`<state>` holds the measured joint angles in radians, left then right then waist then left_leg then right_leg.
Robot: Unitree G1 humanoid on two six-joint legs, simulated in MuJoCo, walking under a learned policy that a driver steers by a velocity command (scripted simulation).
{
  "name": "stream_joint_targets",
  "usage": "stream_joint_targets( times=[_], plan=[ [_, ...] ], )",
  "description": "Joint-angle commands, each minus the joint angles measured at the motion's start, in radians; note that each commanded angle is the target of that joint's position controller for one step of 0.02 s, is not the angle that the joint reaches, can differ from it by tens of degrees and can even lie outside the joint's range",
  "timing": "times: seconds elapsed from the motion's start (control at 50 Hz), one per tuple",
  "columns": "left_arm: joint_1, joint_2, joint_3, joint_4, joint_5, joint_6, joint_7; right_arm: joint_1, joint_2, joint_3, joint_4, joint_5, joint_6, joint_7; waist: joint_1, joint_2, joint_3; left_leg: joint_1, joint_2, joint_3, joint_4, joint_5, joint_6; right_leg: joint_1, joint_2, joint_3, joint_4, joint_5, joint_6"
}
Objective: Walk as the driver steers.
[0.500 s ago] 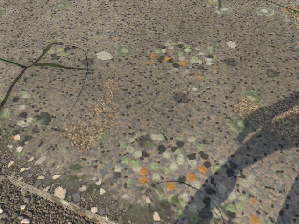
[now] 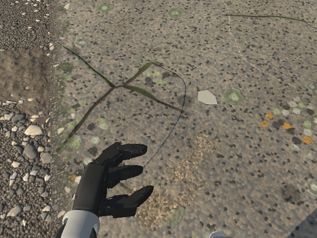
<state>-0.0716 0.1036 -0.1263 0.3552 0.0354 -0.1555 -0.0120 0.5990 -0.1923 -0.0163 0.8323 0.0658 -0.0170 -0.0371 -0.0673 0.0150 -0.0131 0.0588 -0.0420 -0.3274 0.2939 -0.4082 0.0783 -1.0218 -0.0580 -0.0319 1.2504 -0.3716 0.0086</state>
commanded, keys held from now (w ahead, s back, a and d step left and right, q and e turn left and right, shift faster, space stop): w+q+shift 0.08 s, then w+shift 0.16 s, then w+e+shift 0.76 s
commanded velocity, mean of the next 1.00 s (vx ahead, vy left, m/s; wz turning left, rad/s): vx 0.99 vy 0.00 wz -0.23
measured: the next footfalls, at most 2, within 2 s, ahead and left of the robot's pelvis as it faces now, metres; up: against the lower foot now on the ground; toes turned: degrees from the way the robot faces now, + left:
right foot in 0.02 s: +0.22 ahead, -0.16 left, +0.10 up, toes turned +2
left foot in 0.46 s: +0.62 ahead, +0.17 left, +0.10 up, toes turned +7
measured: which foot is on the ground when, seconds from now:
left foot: down 0.00-0.04, up 0.06-0.44, down 0.46-0.94, up 0.96-1.00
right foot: up 0.00-0.00, down 0.02-0.46, up 0.48-0.90, down 0.92-1.00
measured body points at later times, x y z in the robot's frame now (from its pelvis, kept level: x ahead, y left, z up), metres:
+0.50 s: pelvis +0.46 +0.04 +0.07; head +0.49 +0.04 +0.52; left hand +0.33 +0.28 -0.05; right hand +0.76 -0.12 +0.04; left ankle +0.58 +0.16 -0.63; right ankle +0.21 -0.16 -0.58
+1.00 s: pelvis +0.91 -0.01 +0.06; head +0.93 -0.03 +0.51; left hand +1.12 +0.22 -0.03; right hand +0.95 -0.30 -0.06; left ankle +0.72 +0.20 -0.48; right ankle +1.02 -0.06 -0.63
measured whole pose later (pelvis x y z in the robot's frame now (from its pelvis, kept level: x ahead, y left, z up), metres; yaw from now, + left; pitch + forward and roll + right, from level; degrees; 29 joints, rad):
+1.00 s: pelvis +0.91 -0.01 +0.06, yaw -19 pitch -2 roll +2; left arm 0.22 0.32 0.08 0.68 -0.02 -0.03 -0.05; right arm 0.24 -0.26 -0.04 0.75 0.02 -0.11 0.01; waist 0.03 -0.01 0.09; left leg -0.09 0.01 -0.01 1.36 -0.40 -0.01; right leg -0.55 0.10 -0.09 0.81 -0.25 -0.19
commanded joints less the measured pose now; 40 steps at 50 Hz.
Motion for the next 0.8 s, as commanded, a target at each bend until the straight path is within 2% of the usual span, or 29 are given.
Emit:
stream_joint_targets(
  times=[0.02, 0.04, 0.06, 0.08, 0.1, 0.12, 0.14, 0.16, 0.18, 0.22, 0.24, 0.28, 0.36, 0.4, 0.42, 0.44, 0.46, 0.48, 0.5, 0.52, 0.54, 0.56, 0.58, 0.6, 0.62, 0.66, 0.68, 0.74, 0.8],
  plan=[
    [0.63, 0.392, 0.214, 0.029, -0.059, 0.022, 0.062, -0.325, -0.415, -0.106, -0.136, -0.038, -0.064, 0.017, 0.523, 0.22, -0.425, -0.504, 0.079, -0.096, 0.457, 1.382, 0.01, 1.274, 0.046, 0.103, -0.267, -0.025, -0.038],
    [0.8, 0.475, 0.221, 0.123, -0.044, 0.025, 0.058, -0.35, -0.207, -0.067, -0.202, -0.067, -0.092, 0.021, 0.431, -0.234, -0.542, -0.636, -0.046, -0.085, 0.899, 0.438, -0.014, 1.449, -0.167, 0.526, -0.431, -0.251, -0.086],
    [0.659, 0.472, 0.207, 0.109, -0.027, 0.021, 0.065, -0.194, -0.116, -0.038, -0.257, -0.033, -0.113, 0.054, 0.245, -0.689, -0.575, -0.787, -0.103, -0.043, 1.212, 0.061, -0.027, 1.417, -0.37, 1.121, -0.895, -0.274, -0.156],
    [0.516, 0.361, 0.192, 0.07, -0.04, 0.026, 0.068, -0.195, -0.152, -0.049, -0.231, -0.005, -0.103, 0.058, 0.203, -0.459, -0.332, -0.918, -0.048, 0.064, 1.344, 0.119, -0.049, 1.282, -0.401, 1.119, -0.963, -0.363, -0.182],
    [0.475, 0.26, 0.175, 0.116, -0.052, 0.037, 0.063, -0.266, -0.126, -0.043, -0.24, -0.013, -0.082, 0.056, 0.193, -0.275, -0.101, -0.945, 0.0, 0.156, 1.365, 0.144, -0.043, 1.073, -0.35, 0.895, -0.934, -0.371, -0.181],
    [0.455, 0.204, 0.167, 0.178, -0.038, 0.042, 0.047, -0.304, -0.06, -0.028, -0.252, -0.028, -0.057, 0.058, 0.142, -0.144, 0.035, -0.931, 0.046, 0.198, 1.404, 0.134, -0.021, 0.888, -0.323, 0.733, -0.918, -0.372, -0.183],
    [0.437, 0.127, 0.152, 0.235, -0.023, 0.042, 0.031, -0.313, -0.028, -0.025, -0.257, -0.038, -0.033, 0.069, 0.085, -0.077, 0.113, -0.875, 0.091, 0.215, 1.376, 0.141, 0.007, 0.716, -0.273, 0.537, -0.882, -0.287, -0.165],
    [0.411, 0.089, 0.146, 0.283, -0.018, 0.041, 0.022, -0.291, 0.0, -0.015, -0.27, -0.021, -0.004, 0.077, 0.035, -0.123, 0.142, -0.823, 0.097, 0.211, 1.4, 0.093, 0.019, 0.603, -0.263, 0.459, -0.902, -0.28, -0.162],
    [0.393, 0.079, 0.147, 0.311, -0.027, 0.038, 0.013, -0.296, -0.004, -0.012, -0.272, -0.012, 0.012, 0.077, 0.014, -0.107, 0.157, -0.806, 0.104, 0.2, 1.353, 0.069, 0.029, 0.572, -0.232, 0.349, -0.927, -0.212, -0.146],
    [0.4, 0.132, 0.166, 0.351, -0.044, 0.037, 0.002, -0.356, -0.033, -0.004, -0.294, -0.018, 0.018, 0.074, 0.01, -0.066, 0.181, -0.862, 0.099, 0.201, 1.175, 0.071, 0.028, 0.633, -0.204, 0.181, -0.993, -0.05, -0.14],
    [0.409, 0.153, 0.177, 0.363, -0.039, 0.035, 0.005, -0.41, -0.061, -0.009, -0.293, -0.036, 0.012, 0.076, 0.032, -0.034, 0.19, -0.864, 0.09, 0.226, 1.072, 0.147, 0.025, 0.685, -0.173, 0.09, -1.014, 0.056, -0.138],
    [0.408, 0.213, 0.185, 0.382, -0.039, 0.027, 0.028, -0.501, -0.08, -0.002, -0.335, -0.055, -0.019, 0.089, 0.029, -0.043, 0.171, -0.796, 0.105, 0.246, 0.818, 0.264, 0.001, 0.723, -0.15, 0.031, -1.094, 0.131, -0.158],
    [0.526, 0.329, 0.205, 0.443, -0.076, 0.029, 0.03, -0.695, -0.095, 0.005, -0.371, -0.044, -0.068, 0.11, 0.086, 0.007, 0.166, -0.64, 0.074, 0.367, 0.416, 0.411, -0.018, 0.913, -0.176, 0.011, -1.212, 0.398, -0.203],
    [0.55, 0.373, 0.206, 0.46, -0.067, 0.043, 0.027, -0.698, -0.142, -0.018, -0.384, -0.041, -0.081, 0.112, 0.066, -0.075, 0.116, -0.561, 0.021, 0.38, 0.313, 0.382, -0.008, 1.05, -0.196, 0.016, -1.117, 0.767, -0.192],
    [0.561, 0.388, 0.205, 0.477, -0.057, 0.055, 0.028, -0.637, -0.179, -0.038, -0.375, -0.039, -0.081, 0.107, 0.022, -0.136, 0.057, -0.471, 0.002, 0.375, 0.297, 0.35, 0.004, 1.096, -0.205, 0.022, -1.012, 0.949, -0.176],
    [0.551, 0.407, 0.206, 0.487, -0.048, 0.068, 0.03, -0.484, -0.217, -0.063, -0.341, -0.034, -0.076, 0.096, -0.07, -0.187, -0.034, -0.273, -0.018, 0.379, 0.27, 0.336, 0.022, 1.068, -0.192, 0.013, -0.835, 1.08, -0.159],
    [0.527, 0.409, 0.204, 0.479, -0.042, 0.075, 0.032, -0.295, -0.247, -0.086, -0.292, -0.03, -0.063, 0.077, -0.179, -0.199, -0.128, 0.024, 0.016, 0.358, 0.292, 0.33, 0.021, 0.886, -0.156, 0.004, -0.584, 1.03, -0.126],
    [0.535, 0.29, 0.174, 0.437, -0.01, 0.071, 0.032, -0.107, -0.31, -0.102, -0.241, -0.035, -0.051, 0.051, -0.196, -0.065, -0.278, 0.371, 0.233, 0.101, 0.38, 0.182, 0.012, 0.589, -0.078, 0.06, -0.215, 0.427, -0.101],
    [0.67, 0.147, 0.139, 0.394, -0.068, 0.046, 0.023, -0.118, -0.366, -0.099, -0.247, -0.087, -0.073, 0.055, -0.065, 0.271, -0.485, 0.504, 0.443, -0.435, 0.144, -0.261, 0.118, 0.371, 0.048, 0.19, 0.106, -0.094, -0.086],
    [0.548, 0.238, 0.164, 0.382, -0.117, 0.036, 0.025, -0.143, -0.259, -0.082, -0.236, -0.089, -0.084, 0.065, -0.092, 0.205, -0.369, 0.409, 0.422, -0.491, -0.013, -0.343, 0.108, 0.267, 0.016, 0.223, 0.2, -0.05, -0.087],
    [0.442, 0.254, 0.174, 0.353, -0.128, 0.039, 0.03, -0.188, -0.206, -0.069, -0.215, -0.077, -0.091, 0.068, -0.084, 0.148, -0.187, 0.27, 0.411, -0.319, -0.016, -0.225, 0.102, 0.193, -0.016, 0.186, 0.209, 0.026, -0.078],
    [0.395, 0.238, 0.17, 0.351, -0.104, 0.043, 0.032, -0.22, -0.187, -0.066, -0.2, -0.077, -0.097, 0.072, -0.052, 0.045, -0.11, 0.133, 0.392, -0.177, -0.005, -0.01, 0.101, 0.22, -0.062, 0.173, 0.181, 0.073, -0.074],
    [0.391, 0.227, 0.173, 0.349, -0.09, 0.054, 0.027, -0.265, -0.15, -0.062, -0.18, -0.09, -0.101, 0.076, 0.002, 0.031, -0.059, 0.003, 0.359, -0.088, -0.034, 0.037, 0.107, 0.253, -0.094, 0.164, 0.157, 0.124, -0.074],
    [0.419, 0.218, 0.178, 0.359, -0.097, 0.074, 0.015, -0.3, -0.104, -0.054, -0.167, -0.101, -0.108, 0.078, 0.047, 0.06, -0.044, -0.086, 0.339, -0.009, -0.053, 0.092, 0.1, 0.315, -0.126, 0.178, 0.144, 0.151, -0.073],
    [0.426, 0.204, 0.18, 0.359, -0.104, 0.096, 0.007, -0.331, -0.077, -0.051, -0.156, -0.091, -0.111, 0.078, 0.07, 0.075, -0.015, -0.132, 0.324, 0.079, -0.076, 0.143, 0.09, 0.327, -0.141, 0.175, 0.122, 0.147, -0.07],
    [0.375, 0.173, 0.174, 0.338, -0.097, 0.131, -0.002, -0.362, -0.078, -0.053, -0.131, -0.069, -0.113, 0.072, 0.09, 0.07, 0.082, -0.215, 0.323, 0.228, -0.123, 0.244, 0.06, 0.282, -0.161, 0.16, 0.082, 0.133, -0.061],
    [0.345, 0.171, 0.173, 0.329, -0.088, 0.138, -0.002, -0.364, -0.083, -0.054, -0.121, -0.073, -0.112, 0.065, 0.09, 0.044, 0.112, -0.225, 0.302, 0.299, -0.138, 0.292, 0.042, 0.247, -0.156, 0.151, 0.078, 0.182, -0.058],
    [0.256, 0.187, 0.167, 0.288, -0.078, 0.13, -0.02, -0.373, -0.133, -0.061, -0.111, -0.093, -0.113, 0.044, 0.095, 0.032, 0.182, -0.26, 0.255, 0.471, -0.18, 0.399, 0.031, 0.228, -0.131, 0.094, -0.098, 0.369, -0.048],
    [0.128, 0.211, 0.166, 0.254, -0.069, 0.113, -0.053, -0.314, -0.206, -0.073, -0.093, -0.082, -0.11, 0.028, 0.056, -0.053, 0.2, -0.18, 0.241, 0.578, -0.21, 0.496, -0.007, 0.304, -0.081, -0.02, -0.352, 0.515, -0.093]
  ],
)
